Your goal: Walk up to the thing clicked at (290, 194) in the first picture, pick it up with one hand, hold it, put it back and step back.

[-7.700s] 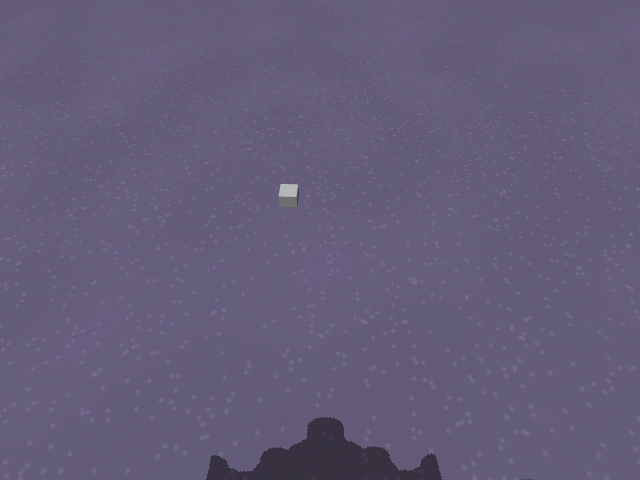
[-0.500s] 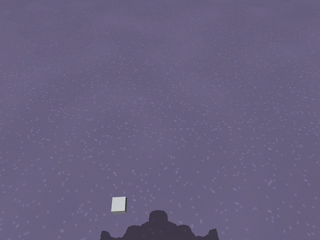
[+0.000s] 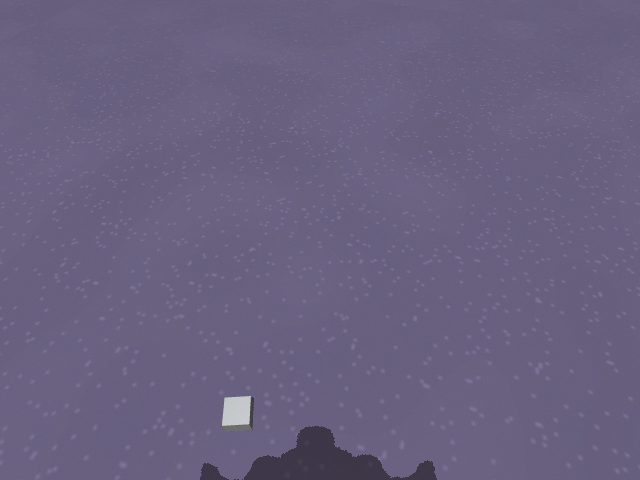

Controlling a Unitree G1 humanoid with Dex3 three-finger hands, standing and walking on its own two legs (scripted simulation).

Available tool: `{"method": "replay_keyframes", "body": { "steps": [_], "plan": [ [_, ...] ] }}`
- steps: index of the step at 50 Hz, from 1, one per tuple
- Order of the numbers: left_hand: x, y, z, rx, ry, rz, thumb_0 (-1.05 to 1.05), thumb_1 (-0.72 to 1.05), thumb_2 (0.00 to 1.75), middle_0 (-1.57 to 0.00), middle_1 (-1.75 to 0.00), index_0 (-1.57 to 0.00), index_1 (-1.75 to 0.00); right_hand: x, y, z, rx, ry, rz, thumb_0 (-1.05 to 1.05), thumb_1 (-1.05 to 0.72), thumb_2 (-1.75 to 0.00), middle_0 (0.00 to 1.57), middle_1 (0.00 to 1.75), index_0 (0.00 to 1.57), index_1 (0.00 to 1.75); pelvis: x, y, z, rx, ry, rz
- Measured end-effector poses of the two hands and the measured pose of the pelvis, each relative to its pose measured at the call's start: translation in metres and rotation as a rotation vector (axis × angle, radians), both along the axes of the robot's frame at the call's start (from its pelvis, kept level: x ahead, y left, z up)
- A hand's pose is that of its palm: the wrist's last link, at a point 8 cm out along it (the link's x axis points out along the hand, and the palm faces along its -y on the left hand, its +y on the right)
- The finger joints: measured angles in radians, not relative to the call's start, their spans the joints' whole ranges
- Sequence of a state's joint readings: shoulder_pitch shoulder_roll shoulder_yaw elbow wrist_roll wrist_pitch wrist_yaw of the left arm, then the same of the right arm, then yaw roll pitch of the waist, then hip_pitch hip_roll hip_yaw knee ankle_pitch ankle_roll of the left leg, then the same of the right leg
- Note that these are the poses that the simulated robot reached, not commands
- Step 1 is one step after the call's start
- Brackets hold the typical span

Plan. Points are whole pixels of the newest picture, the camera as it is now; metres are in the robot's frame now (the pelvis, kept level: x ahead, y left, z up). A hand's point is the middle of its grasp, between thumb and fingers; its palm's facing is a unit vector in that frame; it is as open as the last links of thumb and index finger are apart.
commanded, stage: stand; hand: left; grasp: from above
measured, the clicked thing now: (238, 413) +0.40 +0.25 -0.75
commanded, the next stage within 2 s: rise first in 0.52 s
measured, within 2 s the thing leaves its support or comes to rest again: neither
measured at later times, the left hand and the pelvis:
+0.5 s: hand out of the picture +0.07 +0.26 -0.16, palm faces -0.03 -0.94 -0.35, open 7.4 cm; pelvis +0.00 +0.00 +0.00, yaw +0 degrees
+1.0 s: hand out of the picture +0.15 +0.26 -0.18, palm faces -0.07 -0.91 -0.40, open 11.6 cm; pelvis -0.01 +0.01 -0.03, yaw +0 degrees
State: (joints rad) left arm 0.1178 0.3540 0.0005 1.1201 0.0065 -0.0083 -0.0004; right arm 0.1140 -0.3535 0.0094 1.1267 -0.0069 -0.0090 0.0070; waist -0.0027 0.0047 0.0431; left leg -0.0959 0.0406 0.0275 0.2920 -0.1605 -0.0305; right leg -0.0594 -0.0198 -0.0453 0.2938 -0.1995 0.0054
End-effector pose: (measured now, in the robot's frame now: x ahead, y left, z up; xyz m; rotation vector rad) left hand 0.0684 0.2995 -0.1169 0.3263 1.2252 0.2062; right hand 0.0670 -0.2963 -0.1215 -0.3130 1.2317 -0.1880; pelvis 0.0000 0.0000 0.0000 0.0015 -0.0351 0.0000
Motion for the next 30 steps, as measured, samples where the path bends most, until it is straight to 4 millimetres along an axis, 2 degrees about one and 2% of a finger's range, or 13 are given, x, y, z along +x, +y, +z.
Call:
{"method": "replay_keyframes", "body": {
  "steps": [30],
  "plan": [
    [-0.0057, 0.0021, -0.0021, -0.004, 0.018, -0.002, 0.00, 0.91, 0.90, -0.20, -0.30, -0.20, -0.30, -0.0052, 0.0024, -0.0004, -0.001, 0.013, -0.005, 0.01, -0.90, -0.90, 0.20, 0.30, 0.21, 0.30, -0.0010, 0.0029, -0.0001, 0.000, 0.001, -0.003]
  ]
}}
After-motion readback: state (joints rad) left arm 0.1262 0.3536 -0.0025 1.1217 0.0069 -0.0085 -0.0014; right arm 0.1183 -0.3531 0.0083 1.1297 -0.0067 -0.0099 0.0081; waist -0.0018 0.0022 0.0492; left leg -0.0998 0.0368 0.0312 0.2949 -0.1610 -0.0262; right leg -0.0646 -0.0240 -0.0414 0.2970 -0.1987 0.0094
